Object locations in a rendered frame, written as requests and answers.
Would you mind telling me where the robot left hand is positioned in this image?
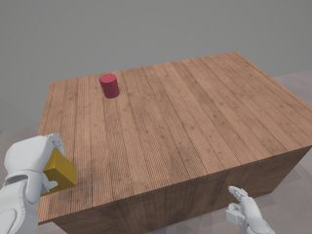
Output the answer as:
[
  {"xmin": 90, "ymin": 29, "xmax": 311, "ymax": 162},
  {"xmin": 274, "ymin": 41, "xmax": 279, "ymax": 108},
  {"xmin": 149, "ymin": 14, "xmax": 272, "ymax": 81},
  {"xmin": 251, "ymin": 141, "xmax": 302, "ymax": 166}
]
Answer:
[{"xmin": 4, "ymin": 133, "xmax": 65, "ymax": 195}]

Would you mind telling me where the sponge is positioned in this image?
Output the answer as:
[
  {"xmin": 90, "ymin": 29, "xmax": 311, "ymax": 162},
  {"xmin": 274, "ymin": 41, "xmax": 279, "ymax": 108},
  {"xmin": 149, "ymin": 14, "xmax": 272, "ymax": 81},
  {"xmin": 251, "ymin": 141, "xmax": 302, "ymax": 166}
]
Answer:
[{"xmin": 7, "ymin": 148, "xmax": 77, "ymax": 197}]

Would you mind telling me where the right robot forearm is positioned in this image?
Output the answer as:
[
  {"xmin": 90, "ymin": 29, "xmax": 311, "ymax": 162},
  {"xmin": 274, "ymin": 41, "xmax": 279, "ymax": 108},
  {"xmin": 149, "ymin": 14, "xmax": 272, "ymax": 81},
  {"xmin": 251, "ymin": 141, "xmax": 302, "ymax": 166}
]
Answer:
[{"xmin": 245, "ymin": 216, "xmax": 276, "ymax": 234}]

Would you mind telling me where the left robot forearm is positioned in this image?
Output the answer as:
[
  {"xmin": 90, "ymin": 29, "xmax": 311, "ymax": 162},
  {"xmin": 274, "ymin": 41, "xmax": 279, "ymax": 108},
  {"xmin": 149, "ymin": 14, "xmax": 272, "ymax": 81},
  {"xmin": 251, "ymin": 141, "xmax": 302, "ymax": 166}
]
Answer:
[{"xmin": 0, "ymin": 170, "xmax": 43, "ymax": 234}]

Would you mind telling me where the robot right hand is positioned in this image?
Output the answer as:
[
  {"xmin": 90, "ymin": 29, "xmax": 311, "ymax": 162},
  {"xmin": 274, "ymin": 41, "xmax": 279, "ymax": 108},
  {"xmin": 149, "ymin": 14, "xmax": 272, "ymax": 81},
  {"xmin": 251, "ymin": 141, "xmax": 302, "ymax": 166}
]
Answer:
[{"xmin": 225, "ymin": 185, "xmax": 262, "ymax": 229}]

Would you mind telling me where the table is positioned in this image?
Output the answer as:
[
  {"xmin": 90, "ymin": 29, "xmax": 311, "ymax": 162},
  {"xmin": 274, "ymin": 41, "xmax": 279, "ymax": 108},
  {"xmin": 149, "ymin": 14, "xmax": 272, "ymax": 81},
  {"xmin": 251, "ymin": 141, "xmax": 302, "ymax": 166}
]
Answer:
[{"xmin": 37, "ymin": 51, "xmax": 312, "ymax": 234}]

